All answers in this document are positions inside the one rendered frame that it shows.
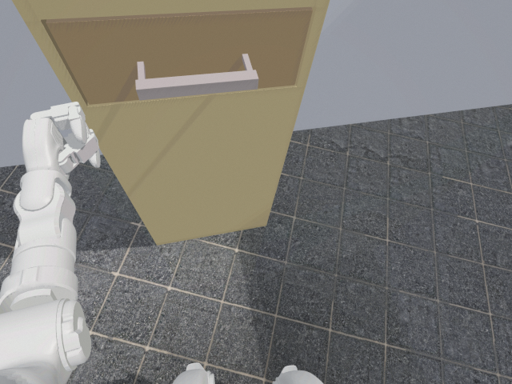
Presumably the robot shin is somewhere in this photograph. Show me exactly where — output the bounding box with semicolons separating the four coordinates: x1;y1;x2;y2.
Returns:
279;366;298;377
186;363;204;371

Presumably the drawer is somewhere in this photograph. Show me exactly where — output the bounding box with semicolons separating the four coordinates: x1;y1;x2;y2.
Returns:
46;7;313;105

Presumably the robot left forearm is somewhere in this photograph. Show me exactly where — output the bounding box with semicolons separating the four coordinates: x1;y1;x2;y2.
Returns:
0;170;78;314

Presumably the robot left upper arm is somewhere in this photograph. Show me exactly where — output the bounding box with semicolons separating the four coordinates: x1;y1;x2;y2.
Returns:
0;298;91;384

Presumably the cabinet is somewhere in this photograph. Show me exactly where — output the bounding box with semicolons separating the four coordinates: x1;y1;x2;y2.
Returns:
12;0;330;246

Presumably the left robot hand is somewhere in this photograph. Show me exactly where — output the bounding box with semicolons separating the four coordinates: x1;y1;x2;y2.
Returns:
22;102;101;180

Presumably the left robot shin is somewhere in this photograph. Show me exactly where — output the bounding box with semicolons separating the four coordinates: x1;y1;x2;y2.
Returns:
186;363;204;371

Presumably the handle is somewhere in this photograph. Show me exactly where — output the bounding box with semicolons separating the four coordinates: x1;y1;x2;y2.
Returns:
135;54;258;101

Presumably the right robot shin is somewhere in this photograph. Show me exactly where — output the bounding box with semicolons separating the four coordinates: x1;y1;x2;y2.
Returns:
279;366;298;377

